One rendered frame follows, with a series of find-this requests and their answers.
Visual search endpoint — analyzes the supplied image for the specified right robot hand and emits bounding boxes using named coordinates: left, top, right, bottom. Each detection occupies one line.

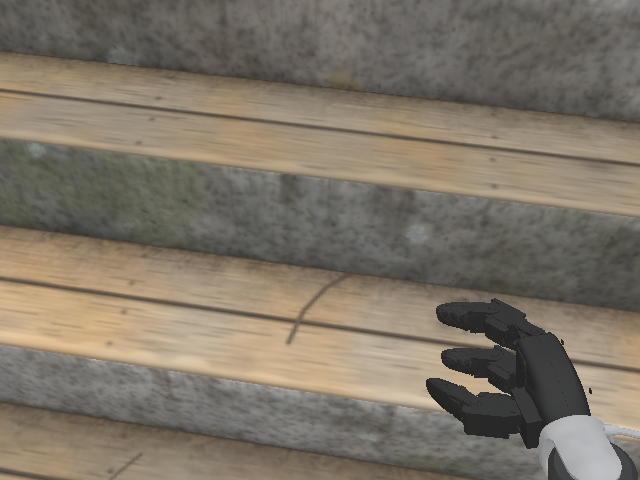
left=426, top=298, right=592, bottom=449

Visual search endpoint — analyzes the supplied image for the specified robot right forearm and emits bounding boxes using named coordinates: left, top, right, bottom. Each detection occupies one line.
left=538, top=415, right=638, bottom=480

